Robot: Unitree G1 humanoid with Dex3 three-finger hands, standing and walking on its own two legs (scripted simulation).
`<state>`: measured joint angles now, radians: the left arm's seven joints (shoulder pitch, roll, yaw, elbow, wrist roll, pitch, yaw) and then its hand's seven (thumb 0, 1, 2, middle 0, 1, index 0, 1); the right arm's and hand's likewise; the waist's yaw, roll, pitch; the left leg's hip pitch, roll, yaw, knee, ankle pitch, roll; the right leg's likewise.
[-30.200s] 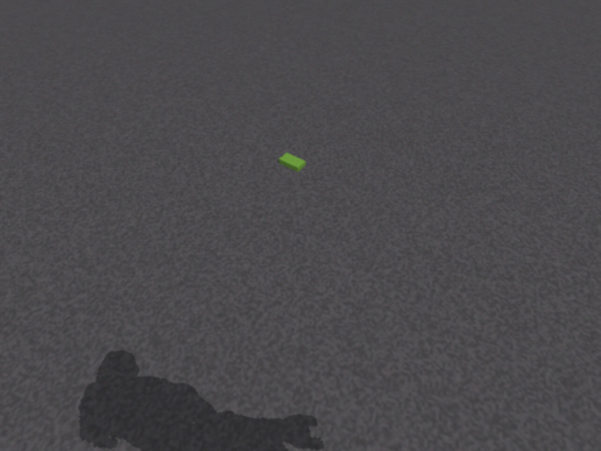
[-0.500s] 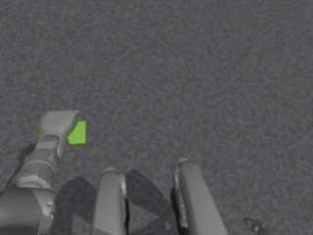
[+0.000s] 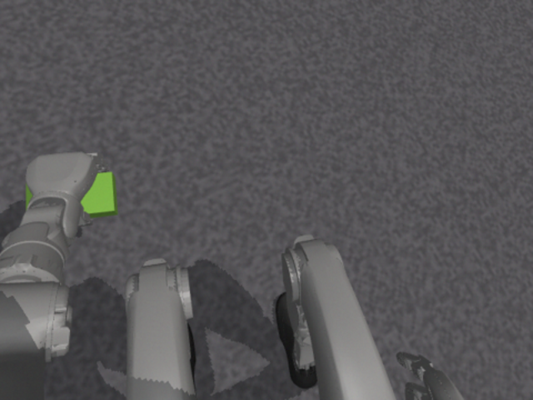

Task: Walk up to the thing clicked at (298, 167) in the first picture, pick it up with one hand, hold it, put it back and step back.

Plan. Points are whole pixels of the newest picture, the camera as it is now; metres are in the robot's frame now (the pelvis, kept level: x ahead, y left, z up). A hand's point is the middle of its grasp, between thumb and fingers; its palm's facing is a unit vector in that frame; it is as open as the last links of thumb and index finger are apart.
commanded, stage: crouch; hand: left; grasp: from above
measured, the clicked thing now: (73, 197) +0.45 +0.27 -0.21
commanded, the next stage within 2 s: lower in 0.44 s
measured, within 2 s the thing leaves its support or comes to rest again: rests again in 1.56 s
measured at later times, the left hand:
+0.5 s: hand (88, 200) +0.45 +0.26 -0.24, palm faces -0.47 -0.04 -0.88, open 9.7 cm
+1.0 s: hand (99, 206) +0.45 +0.26 -0.29, palm faces -0.47 -0.06 -0.88, open 9.7 cm
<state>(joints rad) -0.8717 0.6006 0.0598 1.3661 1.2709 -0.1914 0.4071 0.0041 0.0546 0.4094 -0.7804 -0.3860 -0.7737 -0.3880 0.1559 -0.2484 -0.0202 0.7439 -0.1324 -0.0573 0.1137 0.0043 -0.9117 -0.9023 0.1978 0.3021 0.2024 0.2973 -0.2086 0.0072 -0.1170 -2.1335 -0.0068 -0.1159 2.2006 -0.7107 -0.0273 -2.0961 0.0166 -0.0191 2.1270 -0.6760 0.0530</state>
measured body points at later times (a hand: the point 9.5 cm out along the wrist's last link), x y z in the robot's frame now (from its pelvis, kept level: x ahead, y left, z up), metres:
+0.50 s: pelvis +0.00 +0.00 -0.06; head +0.24 +0.06 +0.32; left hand +0.47 +0.26 -0.19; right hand +0.03 -0.28 -0.16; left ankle +0.07 +0.13 -0.36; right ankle +0.09 -0.14 -0.36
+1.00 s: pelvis +0.00 +0.00 -0.09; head +0.25 +0.07 +0.28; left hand +0.47 +0.26 -0.24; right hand +0.03 -0.28 -0.18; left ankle +0.07 +0.13 -0.36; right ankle +0.09 -0.14 -0.36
